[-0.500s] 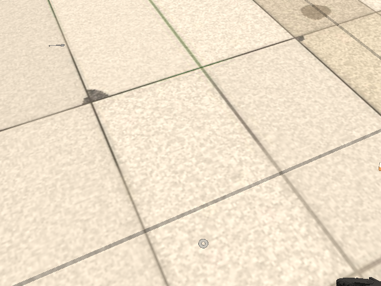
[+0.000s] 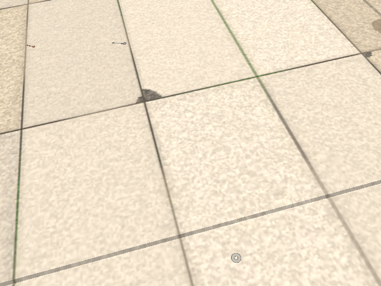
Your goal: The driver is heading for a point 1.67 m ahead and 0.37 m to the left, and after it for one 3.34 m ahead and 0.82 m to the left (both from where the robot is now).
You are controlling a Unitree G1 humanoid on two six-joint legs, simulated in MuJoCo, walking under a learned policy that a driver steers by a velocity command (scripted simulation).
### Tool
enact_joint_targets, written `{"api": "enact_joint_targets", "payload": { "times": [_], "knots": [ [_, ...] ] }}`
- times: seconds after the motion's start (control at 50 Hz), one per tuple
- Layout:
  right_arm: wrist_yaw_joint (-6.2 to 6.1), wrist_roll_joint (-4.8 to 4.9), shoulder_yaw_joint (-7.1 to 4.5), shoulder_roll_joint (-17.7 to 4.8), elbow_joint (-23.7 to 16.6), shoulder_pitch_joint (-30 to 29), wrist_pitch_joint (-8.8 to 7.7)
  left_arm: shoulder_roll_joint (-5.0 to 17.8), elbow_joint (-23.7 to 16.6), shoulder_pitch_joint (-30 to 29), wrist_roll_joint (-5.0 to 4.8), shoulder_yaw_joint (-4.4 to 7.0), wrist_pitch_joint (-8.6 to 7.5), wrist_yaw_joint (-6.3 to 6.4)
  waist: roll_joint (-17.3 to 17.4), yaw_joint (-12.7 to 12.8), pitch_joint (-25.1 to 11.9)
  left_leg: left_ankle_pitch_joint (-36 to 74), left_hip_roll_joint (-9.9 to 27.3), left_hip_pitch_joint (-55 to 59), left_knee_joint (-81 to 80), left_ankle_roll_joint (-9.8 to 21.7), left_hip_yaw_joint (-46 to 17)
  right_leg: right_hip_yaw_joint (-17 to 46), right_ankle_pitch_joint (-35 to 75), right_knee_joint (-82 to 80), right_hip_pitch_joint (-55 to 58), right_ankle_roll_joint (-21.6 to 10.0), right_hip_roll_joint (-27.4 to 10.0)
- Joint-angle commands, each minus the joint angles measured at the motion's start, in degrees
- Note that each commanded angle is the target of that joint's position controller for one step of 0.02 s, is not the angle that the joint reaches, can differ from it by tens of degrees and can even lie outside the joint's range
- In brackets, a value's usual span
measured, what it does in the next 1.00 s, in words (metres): walks ahead, turning left: left foot, then right foot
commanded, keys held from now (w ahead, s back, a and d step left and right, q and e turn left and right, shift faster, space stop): q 0.16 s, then w+q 0.24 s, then w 0.60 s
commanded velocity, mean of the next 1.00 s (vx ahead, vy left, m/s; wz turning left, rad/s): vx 0.31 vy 0.00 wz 0.34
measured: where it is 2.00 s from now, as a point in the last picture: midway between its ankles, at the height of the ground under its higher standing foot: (127, 196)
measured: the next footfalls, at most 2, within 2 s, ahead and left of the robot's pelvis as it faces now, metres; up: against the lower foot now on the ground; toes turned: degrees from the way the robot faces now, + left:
left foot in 0.30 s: +0.02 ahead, +0.15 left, +0.00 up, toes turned +13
right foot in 0.78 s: +0.40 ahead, +0.03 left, +0.00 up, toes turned +19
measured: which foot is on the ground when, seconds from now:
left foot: up 0.00-0.28, down 0.30-0.78, up 0.80-1.00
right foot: down 0.00-0.30, up 0.32-0.76, down 0.78-1.00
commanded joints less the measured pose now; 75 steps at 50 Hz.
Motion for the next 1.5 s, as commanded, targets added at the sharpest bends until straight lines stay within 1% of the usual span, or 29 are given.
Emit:
{"api": "enact_joint_targets", "payload": {
  "times": [0.02,0.2,0.28,0.3,0.32,0.34,0.36,0.42,0.54,0.66,0.72,0.76,0.78,0.8,0.82,0.84,0.88,0.98,1.1,1.2,1.24,1.28,1.3,1.32,1.34,1.36,1.38,1.42,1.5],
  "knots": [
    [0.22,0.48,-0.49,-2.6,-3.9,0.2,0.27,7.8,-4.8,-3.9,-0.62,1.44,-0.76,0.57,-9.5,-0.5,-2.2,2.2,3.2,-7.2,6.5,-2.7,1.7,7.5,29.3,-6.3,7.7,-10.2,-13.7],
    [2.77,0.62,0.71,-2.3,-10.1,-5.2,0.96,13.4,-4.4,-0.8,-1.74,3.53,0.43,-0.49,-12.7,3.2,-4.3,2.7,6.0,6.3,-17.8,-0.5,10.3,2.5,19.0,-6.6,8.0,-10.7,-17.6],
    [2.9,0.98,-0.7,-3.8,-6.7,4.5,0.61,10.7,-3.2,-1.3,-2.83,2.81,-0.8,-1.63,-8.6,-1.9,-5.1,7.4,2.7,25.8,-33.3,6.0,12.4,-2.3,-2.0,2.0,-2.9,-5.7,-14.8],
    [2.23,1.35,-2.33,-7.8,-5.0,12.0,0.13,6.6,-3.8,-2.1,-1.27,1.52,-1.22,-1.99,2.1,-4.7,-7.5,6.8,10.6,37.7,-36.9,9.7,-0.5,-8.4,-7.7,19.6,-14.2,-1.3,-10.3],
    [2.39,0.54,-3.38,-15.3,-6.4,14.6,-1.46,3.9,-9.6,-7.0,0.13,0.43,-2.58,-2.13,16.0,-5.4,-7.7,-0.3,25.5,45.0,-43.2,22.1,-32.6,-6.6,-23.0,36.5,-37.1,2.5,0.5],
    [2.98,-0.35,-2.07,-10.7,-6.3,14.9,-3.4,8.1,-10.2,-11.0,-1.77,1.46,-4.06,-2.51,8.4,-7.9,-6.3,-6.9,27.6,41.8,-47.9,25.3,-36.3,3.0,-21.8,43.2,-41.5,1.8,-1.4],
    [2.89,-0.49,-0.84,-7.6,-6.3,11.9,-4.51,10.2,-10.3,-11.0,-3.13,2.08,-4.85,-3.18,8.1,-5.4,-2.0,-9.0,25.6,38.1,-48.7,22.9,-31.2,4.0,-16.0,42.5,-41.8,0.3,-3.5],
    [1.85,-0.27,0.79,-4.0,-7.8,5.5,-4.88,10.8,-7.3,-7.3,-0.59,2.66,-5.7,-3.33,4.4,-1.2,1.3,4.5,18.0,29.7,-49.3,17.4,-17.0,3.1,-1.4,33.5,-34.1,1.0,-5.7],
    [0.63,-0.43,0.41,-5.7,-5.4,9.7,-5.54,5.3,-7.0,-11.3,-1.07,0.32,-5.78,-4.11,3.3,-3.5,0.6,20.8,13.9,26.0,-49.5,14.7,-5.3,0.0,15.9,14.0,-25.2,4.0,-2.7],
    [0.81,0.33,0.19,-6.6,-2.0,14.3,-5.48,6.2,-9.4,-17.3,-2.03,-0.15,-6.52,-5.52,3.5,-5.4,4.1,21.5,17.7,29.4,-48.2,14.5,-7.1,0.3,16.3,5.0,-24.2,1.3,-1.9],
    [0.6,0.32,-0.08,-7.2,-1.3,14.1,-4.92,7.7,-9.2,-14.4,-1.99,0.41,-6.79,-5.7,5.1,-3.2,2.5,33.5,18.7,32.8,-44.2,13.0,-7.2,-1.1,11.5,3.2,-18.9,-1.3,-0.4],
    [0.45,0.01,0.37,-6.5,-1.5,13.3,-4.43,10.7,-6.5,-3.2,-1.71,2.16,-6.67,-4.84,4.7,2.8,-5.9,52.7,14.6,31.3,-29.7,10.7,-3.2,-3.7,11.6,1.8,-1.7,-4.6,2.0],
    [0.35,-0.85,1.46,-4.3,-2.6,13.0,-4.36,13.4,-5.0,7.2,-1.0,2.85,-6.55,-4.35,1.3,7.3,-14.5,43.2,11.8,21.0,-14.1,8.7,-1.7,5.1,11.2,4.2,15.9,-8.6,-6.1],
    [0.63,-0.11,3.17,1.9,-3.6,20.5,-5.27,18.1,-3.0,13.5,-0.46,4.03,-6.24,-4.49,-16.5,4.5,-24.0,7.1,1.4,-0.7,9.1,4.0,1.2,34.1,-4.1,-1.1,36.0,-17.9,-20.8],
    [0.78,0.7,2.61,-2.2,-3.0,17.4,-6.2,12.5,-2.6,13.3,-1.65,2.45,-6.34,-4.8,-15.4,6.2,-22.0,-7.5,1.5,-7.7,14.9,4.4,-4.9,43.5,-13.0,-9.3,34.5,-17.1,-21.3],
    [1.2,1.84,1.61,-5.5,-4.3,11.3,-6.63,10.2,-2.8,8.9,-1.87,1.61,-6.05,-4.44,-11.6,5.7,-12.0,-3.6,4.9,-12.0,16.6,4.9,-3.2,34.4,-13.7,-10.1,26.6,-14.4,-19.9],
    [1.38,0.32,1.82,-4.5,-5.3,6.1,-7.14,8.0,-3.7,2.8,-1.03,0.74,-5.38,-4.13,-5.0,2.7,-3.6,4.3,9.8,-9.6,10.6,4.9,0.5,22.8,-2.8,-12.4,12.0,-12.6,-15.4],
    [1.34,-0.44,2.43,-0.8,-4.6,7.5,-5.47,8.2,-2.6,1.0,-1.22,0.6,-6.49,-3.83,-7.0,-1.2,-0.7,10.7,12.9,-5.1,1.5,2.5,2.5,11.8,8.7,-18.7,0.7,-13.9,-12.0],
    [2.23,-0.47,3.52,1.4,-7.3,-4.5,-6.88,10.6,-0.5,5.2,-2.06,1.02,-5.58,-3.08,-5.3,3.0,1.7,28.3,10.9,-3.1,-21.0,1.4,5.6,3.5,14.4,-19.0,2.2,-11.3,-9.4],
    [3.71,0.15,2.97,-0.3,-9.7,-9.6,-7.42,12.0,1.9,9.0,-2.73,1.5,-3.96,-2.81,-5.9,3.8,2.5,25.3,9.3,-3.1,-28.7,3.9,5.1,5.2,15.9,-15.0,11.3,-9.7,-13.9],
    [3.89,-0.01,2.3,-1.8,-9.2,-6.6,-7.52,12.8,2.2,8.4,-2.67,1.78,-3.22,-2.53,-6.8,1.4,0.6,20.9,7.8,1.6,-30.2,5.6,6.2,5.0,24.7,-10.4,14.2,-8.4,-14.4],
    [3.14,-0.36,-0.03,-6.0,-5.3,7.9,-7.37,10.7,1.9,7.7,-1.96,0.87,-2.66,-2.26,-5.3,-6.0,-9.3,21.2,6.7,23.1,-30.9,8.8,7.6,0.6,34.7,8.7,9.1,-5.3,-9.5],
    [2.66,-1.63,-1.22,-11.6,-4.6,15.6,-7.1,5.7,0.0,12.0,-0.85,-0.89,-3.3,-2.33,4.7,-6.2,-19.2,18.7,20.8,44.7,-29.3,15.4,-11.6,-2.3,17.2,30.5,-8.9,-1.9,-3.6],
    [3.05,-1.02,-1.18,-12.0,-3.7,17.9,-6.92,2.7,0.5,15.6,-1.32,-2.01,-4.48,-2.63,15.6,-5.0,-24.5,6.7,27.4,53.4,-39.2,20.5,-34.5,3.1,-18.1,43.4,-23.4,-0.2,3.9],
    [3.08,-0.51,0.26,-7.0,-3.8,16.3,-7.0,8.8,0.0,10.4,-2.94,-0.52,-5.24,-3.12,9.2,-6.5,-18.6,0.3,25.8,50.0,-41.7,18.1,-32.1,6.8,-17.1,48.7,-29.9,-0.9,0.4],
    [3.01,-0.32,0.85,-5.7,-4.2,12.0,-7.0,10.3,-1.7,5.3,-3.56,-0.16,-5.7,-3.32,5.8,-5.6,-11.1,3.9,24.2,42.2,-42.6,16.4,-24.1,4.7,-11.7,47.8,-31.9,-1.5,-2.4],
    [3.17,-0.82,1.36,-4.3,-4.5,8.5,-6.97,9.6,-2.0,1.9,-2.46,-0.22,-5.71,-3.03,0.5,-4.3,-6.4,11.4,21.4,34.3,-43.9,15.0,-17.8,3.5,-6.9,44.7,-29.9,-1.7,-4.7],
    [3.28,-1.47,1.79,-2.6,-4.7,4.8,-7.5,8.4,-1.6,4.2,-2.01,-0.05,-4.92,-3.13,3.3,-0.5,-4.7,19.8,19.0,26.0,-47.1,15.8,-12.1,4.0,-1.6,40.7,-24.1,-0.7,-7.5],
    [2.93,-0.89,1.37,-3.6,-2.6,5.5,-8.54,5.9,-1.9,2.2,-1.41,-0.47,-3.27,-2.71,1.4,0.5,-2.0,27.0,17.7,22.4,-51.3,17.1,-4.8,2.9,4.1,33.5,-25.2,1.6,-8.0]
  ]
}}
